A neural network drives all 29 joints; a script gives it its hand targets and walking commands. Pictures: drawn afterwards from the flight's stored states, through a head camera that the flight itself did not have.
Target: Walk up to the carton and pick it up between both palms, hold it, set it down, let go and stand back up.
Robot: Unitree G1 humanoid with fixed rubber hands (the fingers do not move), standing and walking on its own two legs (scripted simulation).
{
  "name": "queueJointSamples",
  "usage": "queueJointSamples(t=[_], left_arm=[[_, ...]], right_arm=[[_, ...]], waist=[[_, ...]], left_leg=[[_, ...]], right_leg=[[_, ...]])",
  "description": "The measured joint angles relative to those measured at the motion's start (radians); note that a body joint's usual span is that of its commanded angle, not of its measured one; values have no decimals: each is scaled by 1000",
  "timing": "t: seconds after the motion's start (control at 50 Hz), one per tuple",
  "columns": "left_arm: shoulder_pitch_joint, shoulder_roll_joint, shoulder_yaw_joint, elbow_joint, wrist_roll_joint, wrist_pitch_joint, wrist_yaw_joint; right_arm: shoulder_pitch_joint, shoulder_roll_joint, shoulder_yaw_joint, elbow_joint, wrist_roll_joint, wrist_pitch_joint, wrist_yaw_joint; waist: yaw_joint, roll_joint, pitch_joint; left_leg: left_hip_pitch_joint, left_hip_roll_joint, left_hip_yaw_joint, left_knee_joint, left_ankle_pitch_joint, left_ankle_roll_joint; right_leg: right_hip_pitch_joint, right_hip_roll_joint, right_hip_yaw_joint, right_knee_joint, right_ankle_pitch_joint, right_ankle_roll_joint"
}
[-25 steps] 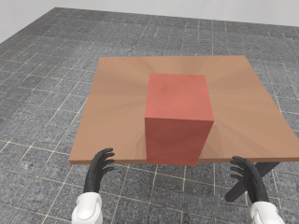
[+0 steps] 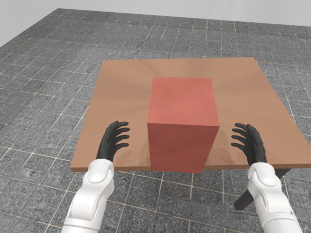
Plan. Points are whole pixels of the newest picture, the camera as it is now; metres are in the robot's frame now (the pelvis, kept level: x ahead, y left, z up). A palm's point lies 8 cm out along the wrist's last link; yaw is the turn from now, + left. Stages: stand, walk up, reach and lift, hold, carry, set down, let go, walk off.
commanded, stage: reach and lift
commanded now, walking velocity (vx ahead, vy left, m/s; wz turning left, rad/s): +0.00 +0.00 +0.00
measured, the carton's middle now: (178, 127) +0.41 -0.06 +0.02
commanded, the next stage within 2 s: none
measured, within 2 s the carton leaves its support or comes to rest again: neither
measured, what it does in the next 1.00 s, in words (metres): stands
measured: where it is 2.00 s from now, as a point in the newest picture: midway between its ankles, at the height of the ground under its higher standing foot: outside the picture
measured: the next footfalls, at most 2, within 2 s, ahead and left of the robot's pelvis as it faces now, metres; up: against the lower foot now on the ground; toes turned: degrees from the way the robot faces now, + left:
none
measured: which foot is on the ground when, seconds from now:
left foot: down 0.00-1.00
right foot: down 0.00-1.00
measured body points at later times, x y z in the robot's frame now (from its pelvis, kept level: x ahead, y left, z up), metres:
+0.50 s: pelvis -0.01 +0.00 +0.00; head +0.00 -0.01 +0.45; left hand +0.37 +0.12 +0.14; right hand +0.38 -0.21 +0.12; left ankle -0.04 +0.14 -0.74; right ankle +0.03 -0.14 -0.74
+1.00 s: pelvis +0.00 +0.00 +0.00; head +0.01 +0.00 +0.45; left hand +0.43 +0.12 +0.19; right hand +0.44 -0.19 +0.18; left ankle -0.04 +0.14 -0.74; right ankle +0.03 -0.14 -0.74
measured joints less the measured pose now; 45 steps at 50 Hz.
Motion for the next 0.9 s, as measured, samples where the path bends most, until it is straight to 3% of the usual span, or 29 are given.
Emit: queueJointSamples(t=[0.14,0.36,0.9], left_arm=[[-106,0,47,14,0,89,-9],[-307,0,91,127,0,201,-8],[-738,22,134,443,12,270,32]], right_arm=[[-101,0,0,-1,7,71,-20],[-271,0,0,10,12,186,-30],[-701,-16,0,338,60,273,-65]], waist=[[0,0,0],[0,0,0],[0,0,0]], left_leg=[[1,0,0,-3,7,0],[1,0,0,-3,12,0],[-7,1,0,-3,9,0]], right_leg=[[0,0,0,0,6,1],[0,0,0,0,11,1],[0,0,0,-19,18,4]])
